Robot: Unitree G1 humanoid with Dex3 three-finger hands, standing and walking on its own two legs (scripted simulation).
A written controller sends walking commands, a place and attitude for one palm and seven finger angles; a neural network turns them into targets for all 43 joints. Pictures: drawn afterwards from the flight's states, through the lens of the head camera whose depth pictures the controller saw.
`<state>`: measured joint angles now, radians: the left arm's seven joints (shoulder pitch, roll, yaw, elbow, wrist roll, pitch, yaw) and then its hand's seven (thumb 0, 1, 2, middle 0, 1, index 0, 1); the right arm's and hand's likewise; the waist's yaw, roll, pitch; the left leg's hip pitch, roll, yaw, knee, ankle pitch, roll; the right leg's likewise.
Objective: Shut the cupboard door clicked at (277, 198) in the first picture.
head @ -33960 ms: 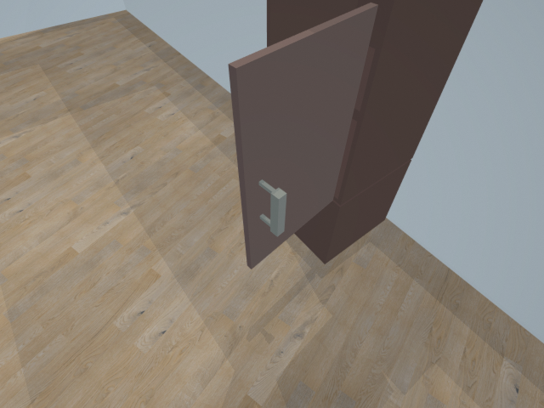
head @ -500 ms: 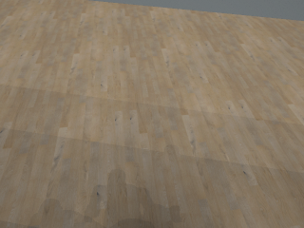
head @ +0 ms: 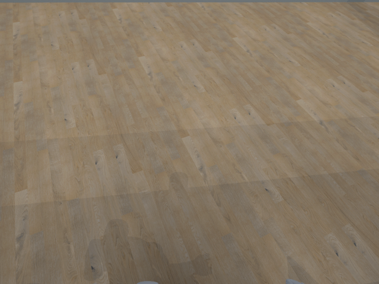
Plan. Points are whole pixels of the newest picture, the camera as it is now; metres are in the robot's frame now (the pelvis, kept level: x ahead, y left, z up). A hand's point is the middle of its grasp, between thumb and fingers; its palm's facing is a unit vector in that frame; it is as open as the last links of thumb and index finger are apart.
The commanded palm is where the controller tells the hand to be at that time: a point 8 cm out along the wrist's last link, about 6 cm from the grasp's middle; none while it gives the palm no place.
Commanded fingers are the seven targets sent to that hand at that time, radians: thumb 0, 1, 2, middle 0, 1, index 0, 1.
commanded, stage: turn to face it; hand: left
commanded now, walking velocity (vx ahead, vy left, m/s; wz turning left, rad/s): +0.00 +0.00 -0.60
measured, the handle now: out of the picture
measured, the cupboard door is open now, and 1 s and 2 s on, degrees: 73 73 73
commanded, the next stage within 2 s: none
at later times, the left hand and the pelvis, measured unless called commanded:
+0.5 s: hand (133, 257) +0.19 +0.15 -0.15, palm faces -0.31 -0.91 -0.27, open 7.4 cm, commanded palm none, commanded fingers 0.00 0.90 0.90 -0.20 -0.30 -0.20 -0.30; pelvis +0.00 -0.01 -0.01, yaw -18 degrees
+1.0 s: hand (137, 248) +0.21 +0.15 -0.18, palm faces -0.50 -0.84 -0.20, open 7.4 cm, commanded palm none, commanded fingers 0.00 0.90 0.90 -0.20 -0.30 -0.20 -0.30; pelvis +0.05 +0.00 +0.00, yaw -35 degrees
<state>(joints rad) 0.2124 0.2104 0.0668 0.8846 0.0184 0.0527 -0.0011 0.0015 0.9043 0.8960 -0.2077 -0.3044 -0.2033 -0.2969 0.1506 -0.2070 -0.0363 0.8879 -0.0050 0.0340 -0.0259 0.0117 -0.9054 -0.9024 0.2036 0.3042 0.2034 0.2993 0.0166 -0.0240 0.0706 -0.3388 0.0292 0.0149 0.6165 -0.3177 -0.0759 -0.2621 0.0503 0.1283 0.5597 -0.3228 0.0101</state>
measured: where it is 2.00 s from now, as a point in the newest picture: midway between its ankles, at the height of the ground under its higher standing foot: outside the picture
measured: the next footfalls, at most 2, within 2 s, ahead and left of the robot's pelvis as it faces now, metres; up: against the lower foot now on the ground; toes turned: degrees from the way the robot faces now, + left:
right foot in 0.46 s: -0.01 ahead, -0.13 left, +0.00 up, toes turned -23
left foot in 0.92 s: +0.13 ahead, +0.07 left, +0.00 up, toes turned -30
